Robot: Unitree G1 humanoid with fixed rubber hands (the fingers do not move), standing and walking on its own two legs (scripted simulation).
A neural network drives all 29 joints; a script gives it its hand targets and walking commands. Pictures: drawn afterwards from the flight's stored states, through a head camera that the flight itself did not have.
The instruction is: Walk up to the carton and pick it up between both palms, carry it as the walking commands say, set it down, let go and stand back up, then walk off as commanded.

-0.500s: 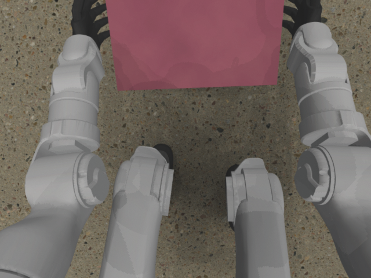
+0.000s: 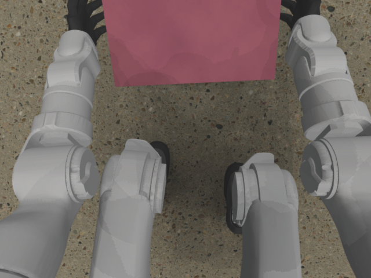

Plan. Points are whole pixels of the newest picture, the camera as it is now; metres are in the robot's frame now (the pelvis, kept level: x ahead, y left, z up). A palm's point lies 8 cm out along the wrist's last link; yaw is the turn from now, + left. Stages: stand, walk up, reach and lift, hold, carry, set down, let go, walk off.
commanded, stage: set down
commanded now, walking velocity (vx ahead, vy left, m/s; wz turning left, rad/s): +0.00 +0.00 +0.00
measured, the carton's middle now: (191, 36) +0.52 +0.06 -0.25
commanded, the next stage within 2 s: none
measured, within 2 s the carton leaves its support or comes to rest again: rests again in 1.00 s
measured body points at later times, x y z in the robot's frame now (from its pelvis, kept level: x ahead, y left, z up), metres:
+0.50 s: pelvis -0.01 +0.00 -0.01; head +0.35 +0.02 +0.25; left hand +0.50 +0.26 -0.19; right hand +0.55 -0.12 -0.19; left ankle +0.12 +0.13 -0.34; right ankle +0.09 -0.11 -0.34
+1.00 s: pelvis -0.01 +0.00 -0.01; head +0.35 +0.02 +0.24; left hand +0.50 +0.26 -0.19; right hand +0.56 -0.12 -0.19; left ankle +0.12 +0.13 -0.34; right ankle +0.09 -0.11 -0.34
